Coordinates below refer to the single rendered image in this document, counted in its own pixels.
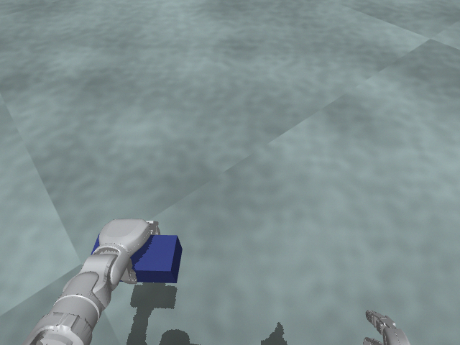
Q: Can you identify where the left robot hand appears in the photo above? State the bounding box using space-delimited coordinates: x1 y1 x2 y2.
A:
98 218 160 284

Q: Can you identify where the right robot hand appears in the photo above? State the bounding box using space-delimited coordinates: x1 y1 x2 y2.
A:
363 310 410 345

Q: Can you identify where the carton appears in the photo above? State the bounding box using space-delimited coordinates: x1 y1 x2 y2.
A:
91 235 183 283

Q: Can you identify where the left robot arm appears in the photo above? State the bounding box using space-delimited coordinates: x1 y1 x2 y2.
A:
22 243 129 345

